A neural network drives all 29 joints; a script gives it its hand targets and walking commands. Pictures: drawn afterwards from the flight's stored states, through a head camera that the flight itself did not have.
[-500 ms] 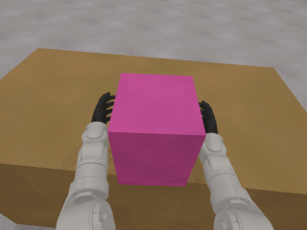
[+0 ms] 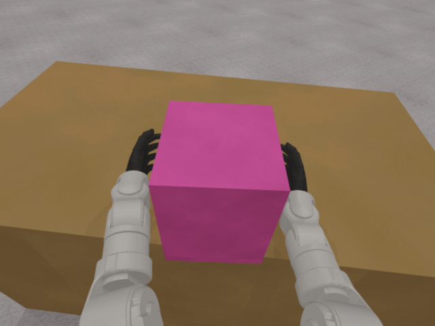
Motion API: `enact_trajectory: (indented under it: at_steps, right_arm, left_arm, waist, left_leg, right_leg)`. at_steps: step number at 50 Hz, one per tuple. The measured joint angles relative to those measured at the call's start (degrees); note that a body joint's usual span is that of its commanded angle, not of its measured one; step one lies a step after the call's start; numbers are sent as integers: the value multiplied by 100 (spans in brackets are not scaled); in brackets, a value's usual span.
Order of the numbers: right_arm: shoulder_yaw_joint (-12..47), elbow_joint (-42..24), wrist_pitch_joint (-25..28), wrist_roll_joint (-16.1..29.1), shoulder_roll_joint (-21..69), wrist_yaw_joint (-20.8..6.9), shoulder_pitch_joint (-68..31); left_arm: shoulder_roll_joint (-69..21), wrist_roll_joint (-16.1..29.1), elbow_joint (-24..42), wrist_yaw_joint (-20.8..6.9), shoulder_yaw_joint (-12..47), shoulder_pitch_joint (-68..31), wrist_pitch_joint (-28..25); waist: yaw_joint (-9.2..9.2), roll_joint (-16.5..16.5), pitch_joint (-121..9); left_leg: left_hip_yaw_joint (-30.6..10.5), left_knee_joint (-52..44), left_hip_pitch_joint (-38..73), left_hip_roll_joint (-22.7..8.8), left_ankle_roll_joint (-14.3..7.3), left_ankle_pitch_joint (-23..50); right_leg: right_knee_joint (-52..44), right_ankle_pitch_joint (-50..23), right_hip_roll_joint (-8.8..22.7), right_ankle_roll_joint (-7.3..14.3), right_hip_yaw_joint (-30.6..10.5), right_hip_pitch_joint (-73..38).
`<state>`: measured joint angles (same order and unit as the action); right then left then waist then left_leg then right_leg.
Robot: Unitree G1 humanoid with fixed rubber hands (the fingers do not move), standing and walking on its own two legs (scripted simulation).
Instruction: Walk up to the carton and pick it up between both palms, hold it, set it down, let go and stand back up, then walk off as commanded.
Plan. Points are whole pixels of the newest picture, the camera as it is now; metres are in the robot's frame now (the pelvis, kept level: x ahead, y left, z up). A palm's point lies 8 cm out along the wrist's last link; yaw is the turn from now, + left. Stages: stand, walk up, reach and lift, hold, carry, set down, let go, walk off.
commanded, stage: reach and lift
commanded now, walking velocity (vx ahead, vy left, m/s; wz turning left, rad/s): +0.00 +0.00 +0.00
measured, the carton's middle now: (217, 185) +0.39 +0.04 +0.06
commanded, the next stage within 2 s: none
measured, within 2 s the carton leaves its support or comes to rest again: leaves its support in 0.76 s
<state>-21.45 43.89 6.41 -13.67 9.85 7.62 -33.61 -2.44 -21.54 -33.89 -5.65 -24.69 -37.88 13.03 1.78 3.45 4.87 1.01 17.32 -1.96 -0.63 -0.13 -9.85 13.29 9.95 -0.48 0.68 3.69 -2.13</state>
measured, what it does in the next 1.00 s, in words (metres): stands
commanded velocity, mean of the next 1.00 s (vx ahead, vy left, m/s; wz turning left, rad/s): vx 0.00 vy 0.00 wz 0.00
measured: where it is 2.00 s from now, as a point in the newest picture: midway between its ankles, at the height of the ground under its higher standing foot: outside the picture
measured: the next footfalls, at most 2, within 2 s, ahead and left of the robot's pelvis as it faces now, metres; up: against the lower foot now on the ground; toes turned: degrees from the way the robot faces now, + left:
none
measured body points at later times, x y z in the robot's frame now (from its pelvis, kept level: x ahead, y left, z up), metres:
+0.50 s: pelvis +0.00 +0.00 +0.00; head -0.01 +0.03 +0.45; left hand +0.39 +0.19 +0.10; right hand +0.38 -0.11 +0.09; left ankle +0.00 +0.11 -0.75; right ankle -0.02 -0.11 -0.75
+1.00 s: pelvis -0.03 +0.00 +0.00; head -0.04 +0.03 +0.45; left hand +0.37 +0.17 +0.13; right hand +0.36 -0.12 +0.11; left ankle +0.00 +0.11 -0.75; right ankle -0.02 -0.11 -0.75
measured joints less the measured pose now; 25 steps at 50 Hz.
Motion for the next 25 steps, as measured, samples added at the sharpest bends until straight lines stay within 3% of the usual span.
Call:
enact_trajectory:
  at_steps: [25]
  right_arm:
    - [205, 81, 83, 222, -106, 28, 15]
  left_arm:
    - [-18, 105, 171, 99, 106, 117, 48]
  waist:
    - [-99, -7, -87]
  left_leg:
    - [37, 35, -151, 11, -34, 26]
  right_leg:
    - [-3, -28, 34, -25, 63, 112]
